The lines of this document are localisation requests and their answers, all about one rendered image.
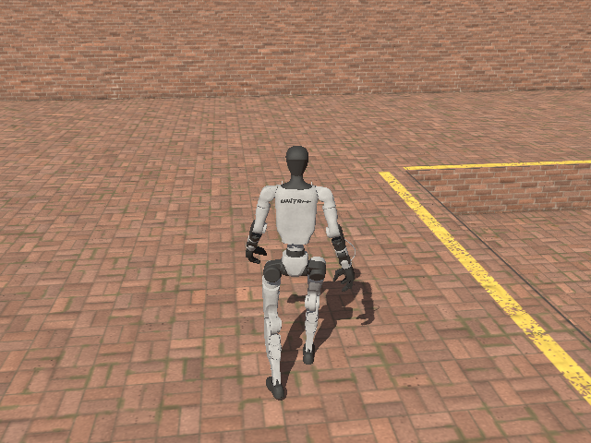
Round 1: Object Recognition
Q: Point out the right robot hand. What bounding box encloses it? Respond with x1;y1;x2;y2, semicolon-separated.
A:
333;265;355;292

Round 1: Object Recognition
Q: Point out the robot right upper arm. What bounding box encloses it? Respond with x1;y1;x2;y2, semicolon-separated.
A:
316;186;340;238

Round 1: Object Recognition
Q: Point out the robot right foot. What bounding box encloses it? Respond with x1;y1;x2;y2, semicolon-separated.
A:
303;343;315;365

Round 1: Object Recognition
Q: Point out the robot right forearm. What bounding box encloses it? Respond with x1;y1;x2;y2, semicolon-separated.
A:
332;224;352;269

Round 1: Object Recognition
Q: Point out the robot left forearm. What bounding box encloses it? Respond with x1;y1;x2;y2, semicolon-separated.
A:
246;220;262;251

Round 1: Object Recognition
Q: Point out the robot left upper arm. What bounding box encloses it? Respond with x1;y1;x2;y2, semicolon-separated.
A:
252;185;278;234

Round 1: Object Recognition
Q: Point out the left robot hand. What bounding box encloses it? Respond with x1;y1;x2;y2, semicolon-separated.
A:
246;246;267;264

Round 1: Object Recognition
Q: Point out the robot right thigh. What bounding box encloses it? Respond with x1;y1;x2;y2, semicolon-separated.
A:
305;257;326;311

